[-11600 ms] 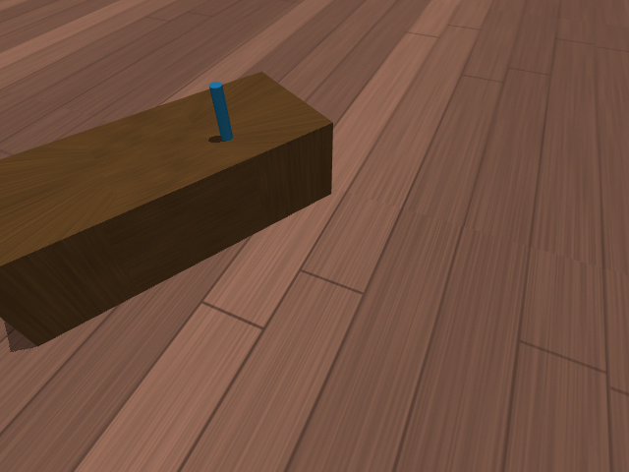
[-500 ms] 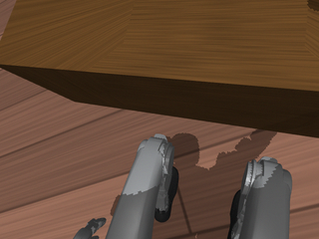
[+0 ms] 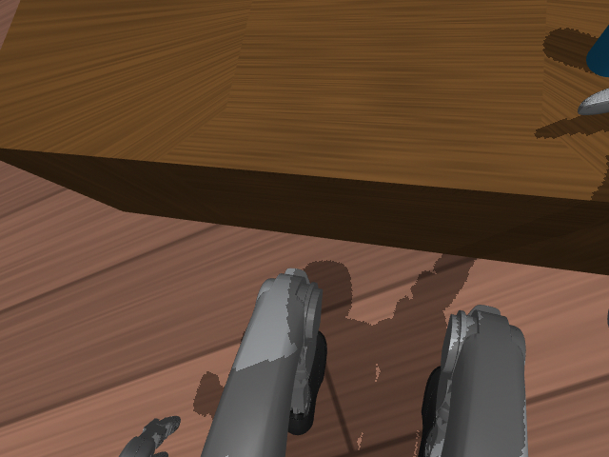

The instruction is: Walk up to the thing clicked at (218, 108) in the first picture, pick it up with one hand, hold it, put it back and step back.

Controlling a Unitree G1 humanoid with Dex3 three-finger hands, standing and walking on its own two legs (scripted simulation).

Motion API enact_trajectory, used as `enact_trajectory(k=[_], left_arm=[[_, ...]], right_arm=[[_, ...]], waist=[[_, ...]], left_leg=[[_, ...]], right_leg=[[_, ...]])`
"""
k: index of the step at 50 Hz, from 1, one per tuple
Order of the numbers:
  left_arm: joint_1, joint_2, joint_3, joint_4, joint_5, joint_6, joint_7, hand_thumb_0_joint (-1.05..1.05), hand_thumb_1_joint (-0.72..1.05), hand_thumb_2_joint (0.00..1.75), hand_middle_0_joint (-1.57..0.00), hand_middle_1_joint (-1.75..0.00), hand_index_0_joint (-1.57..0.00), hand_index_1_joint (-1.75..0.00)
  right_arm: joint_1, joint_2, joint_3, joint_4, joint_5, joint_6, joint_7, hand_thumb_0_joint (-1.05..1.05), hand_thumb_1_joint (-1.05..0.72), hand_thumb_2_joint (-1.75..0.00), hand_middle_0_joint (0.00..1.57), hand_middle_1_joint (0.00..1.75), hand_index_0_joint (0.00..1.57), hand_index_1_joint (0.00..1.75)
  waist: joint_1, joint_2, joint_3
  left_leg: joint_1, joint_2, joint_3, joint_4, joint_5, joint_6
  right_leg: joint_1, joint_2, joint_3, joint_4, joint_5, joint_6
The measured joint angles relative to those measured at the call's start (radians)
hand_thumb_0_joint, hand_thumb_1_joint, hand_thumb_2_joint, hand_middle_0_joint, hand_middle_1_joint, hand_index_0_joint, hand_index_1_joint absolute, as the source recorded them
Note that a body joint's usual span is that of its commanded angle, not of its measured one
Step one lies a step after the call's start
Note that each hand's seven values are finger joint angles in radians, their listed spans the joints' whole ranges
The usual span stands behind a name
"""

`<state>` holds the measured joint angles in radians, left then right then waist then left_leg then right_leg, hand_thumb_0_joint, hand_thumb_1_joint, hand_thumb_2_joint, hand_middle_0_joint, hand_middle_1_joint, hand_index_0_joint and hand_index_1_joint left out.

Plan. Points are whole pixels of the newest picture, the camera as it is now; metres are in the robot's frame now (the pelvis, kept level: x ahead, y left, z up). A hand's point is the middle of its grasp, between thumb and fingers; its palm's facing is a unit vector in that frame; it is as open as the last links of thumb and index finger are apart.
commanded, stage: rest palm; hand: right
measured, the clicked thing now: out of the picture +0.60 -0.23 +0.07
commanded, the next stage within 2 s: close in 0.14 s
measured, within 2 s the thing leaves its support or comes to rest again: leaves its support in 1.44 s
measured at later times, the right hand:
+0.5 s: hand out of the picture +0.58 -0.22 +0.03, palm faces +0.13 +0.99 -0.01, open 16.1 cm
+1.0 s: hand out of the picture +0.59 -0.22 +0.03, palm faces +0.14 +0.99 -0.02, open 6.9 cm
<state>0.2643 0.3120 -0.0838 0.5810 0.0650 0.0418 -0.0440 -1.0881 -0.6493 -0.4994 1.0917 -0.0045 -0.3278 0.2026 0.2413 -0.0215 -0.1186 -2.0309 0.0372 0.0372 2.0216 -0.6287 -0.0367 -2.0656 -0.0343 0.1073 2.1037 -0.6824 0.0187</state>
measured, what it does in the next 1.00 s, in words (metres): stands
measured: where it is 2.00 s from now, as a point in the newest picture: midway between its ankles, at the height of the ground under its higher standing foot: (366, 420)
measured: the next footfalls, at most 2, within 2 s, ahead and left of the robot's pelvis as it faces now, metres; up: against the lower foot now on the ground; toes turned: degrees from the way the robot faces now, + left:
none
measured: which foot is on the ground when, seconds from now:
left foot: down 0.00-1.00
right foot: down 0.00-1.00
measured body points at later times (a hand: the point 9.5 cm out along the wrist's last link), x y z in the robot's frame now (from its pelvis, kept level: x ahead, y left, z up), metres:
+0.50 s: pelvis +0.00 +0.00 +0.00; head +0.23 -0.04 +0.38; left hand +0.05 +0.28 -0.11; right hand +0.56 -0.27 +0.03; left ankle +0.10 +0.14 -0.39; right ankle +0.07 -0.13 -0.39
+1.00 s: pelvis +0.00 +0.00 +0.00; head +0.23 -0.04 +0.38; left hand +0.04 +0.27 -0.11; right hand +0.58 -0.27 +0.03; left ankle +0.10 +0.14 -0.39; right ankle +0.07 -0.13 -0.39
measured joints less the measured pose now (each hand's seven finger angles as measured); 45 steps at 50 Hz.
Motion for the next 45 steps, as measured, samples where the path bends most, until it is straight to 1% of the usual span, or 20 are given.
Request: enact_trajectory(k=[6, 13, 19, 26, 33, 40, 45], left_arm=[[-0.022, -0.006, 0.013, 0.007, 0.001, 0.002, 0.002, 0.01, 0.9, 0.91, -0.19, -0.3, -0.19, -0.3], [-0.035, -0.013, 0.014, 0.006, 0.002, 0.003, -0.001, 0.01, 0.87, 0.93, -0.19, -0.29, -0.18, -0.3], [-0.036, -0.017, 0.013, 0.005, 0.001, 0.007, -0.004, 0.01, 0.87, 0.93, -0.2, -0.3, -0.19, -0.31], [-0.03, -0.017, 0.009, 0.009, 0.006, 0.008, -0.004, 0.01, 0.89, 0.92, -0.2, -0.3, -0.2, -0.31], [-0.021, -0.014, 0.005, 0.01, 0.009, 0.015, -0.005, 0.01, 0.89, 0.91, -0.2, -0.3, -0.2, -0.31], [-0.011, -0.016, 0.004, 0.009, 0.006, 0.022, -0.006, 0.01, 0.89, 0.91, -0.19, -0.3, -0.19, -0.3], [-0.007, -0.02, 0.003, 0.01, 0.002, 0.022, -0.006, 0.01, 0.89, 0.91, -0.19, -0.3, -0.19, -0.3]], right_arm=[[-0.006, 0.028, 0.016, -0.003, 0.0, -0.006, -0.018, -0.01, 0.49, -0.06, 0.05, 0.05, 0.04, 0.05], [-0.009, 0.042, 0.018, 0.02, 0.003, -0.017, -0.025, -0.01, 0.47, -0.08, 0.07, 0.06, 0.05, 0.06], [-0.01, 0.045, 0.018, 0.032, 0.001, -0.03, -0.024, -0.01, 0.45, -0.08, 0.15, 0.09, 0.13, 0.09], [-0.038, 0.034, 0.024, 0.048, -0.007, -0.04, -0.032, -0.01, 0.42, -0.11, 0.3, 0.18, 0.28, 0.18], [-0.062, 0.024, 0.03, 0.056, -0.015, -0.034, -0.044, -0.01, 0.37, -0.19, 0.49, 0.32, 0.47, 0.32], [-0.066, 0.018, 0.033, 0.043, -0.019, -0.018, -0.06, -0.01, 0.26, -0.32, 0.73, 0.51, 0.72, 0.52], [-0.06, 0.021, 0.041, 0.036, -0.016, -0.011, -0.063, -0.01, 0.13, -0.46, 0.89, 0.68, 0.9, 0.68]], waist=[[-0.011, 0.001, -0.003], [-0.015, -0.006, -0.005], [-0.015, -0.006, -0.005], [-0.008, -0.001, 0.002], [0.0, -0.001, 0.012], [0.002, -0.004, 0.016], [0.001, -0.003, 0.011]], left_leg=[[0.003, 0.003, -0.004, 0.0, -0.006, 0.002], [0.008, 0.003, -0.007, 0.001, -0.009, 0.002], [-0.001, 0.002, -0.01, 0.007, -0.006, 0.003], [-0.017, 0.003, -0.01, 0.02, -0.004, 0.003], [-0.025, 0.003, -0.009, 0.028, -0.004, 0.002], [-0.021, 0.003, -0.007, 0.025, -0.004, 0.0], [-0.012, 0.005, -0.008, 0.015, -0.004, -0.001]], right_leg=[[0.007, 0.003, -0.005, -0.007, -0.002, 0.002], [0.015, 0.002, -0.008, -0.009, -0.004, 0.003], [0.008, 0.002, -0.01, -0.006, -0.002, 0.003], [-0.009, 0.004, -0.009, 0.007, 0.001, 0.004], [-0.019, 0.005, -0.006, 0.018, 0.001, 0.004], [-0.017, 0.005, -0.004, 0.018, 0.0, 0.002], [-0.009, 0.006, -0.007, 0.008, 0.001, 0.0]])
